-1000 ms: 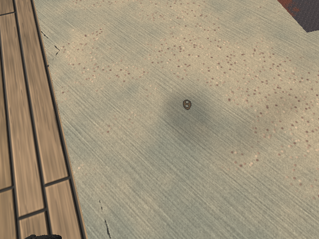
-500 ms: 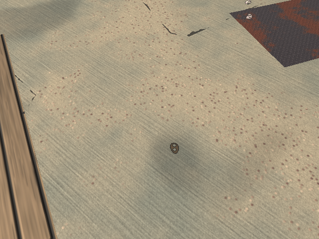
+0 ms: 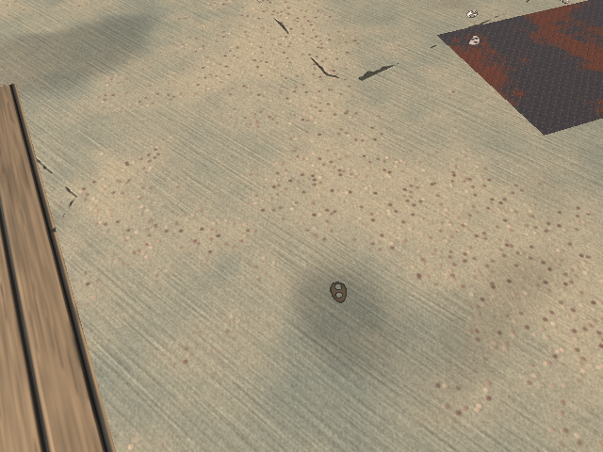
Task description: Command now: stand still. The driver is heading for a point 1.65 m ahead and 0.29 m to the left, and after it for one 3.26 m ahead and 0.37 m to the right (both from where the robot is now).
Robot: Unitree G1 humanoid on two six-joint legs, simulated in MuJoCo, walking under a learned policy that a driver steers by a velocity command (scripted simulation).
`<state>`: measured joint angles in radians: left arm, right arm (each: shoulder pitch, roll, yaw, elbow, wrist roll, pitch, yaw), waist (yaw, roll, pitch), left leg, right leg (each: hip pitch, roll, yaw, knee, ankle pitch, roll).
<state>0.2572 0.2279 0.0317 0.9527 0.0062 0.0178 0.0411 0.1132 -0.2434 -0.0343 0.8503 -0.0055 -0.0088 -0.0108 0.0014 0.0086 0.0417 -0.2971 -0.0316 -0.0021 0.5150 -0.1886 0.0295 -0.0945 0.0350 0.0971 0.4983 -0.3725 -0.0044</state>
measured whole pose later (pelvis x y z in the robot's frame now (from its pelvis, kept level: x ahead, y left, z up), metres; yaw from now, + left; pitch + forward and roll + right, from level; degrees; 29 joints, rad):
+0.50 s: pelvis -0.01 +0.00 +0.00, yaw +1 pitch -2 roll +0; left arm 0.29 0.19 0.02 1.08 0.01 -0.01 0.04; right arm 0.13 -0.23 -0.03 1.01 0.00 0.01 -0.03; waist 0.00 0.01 0.05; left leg -0.30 -0.04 -0.02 0.50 -0.17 0.03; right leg -0.09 0.03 0.08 0.48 -0.36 0.00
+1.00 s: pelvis +0.00 +0.00 +0.00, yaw +1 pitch -1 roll +0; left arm 0.34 0.17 0.01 1.10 0.00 -0.02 0.04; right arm 0.14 -0.21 -0.03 1.07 0.00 0.01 -0.04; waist -0.01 0.01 0.05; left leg -0.31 -0.04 -0.03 0.50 -0.17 0.03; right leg -0.09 0.03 0.07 0.47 -0.36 0.00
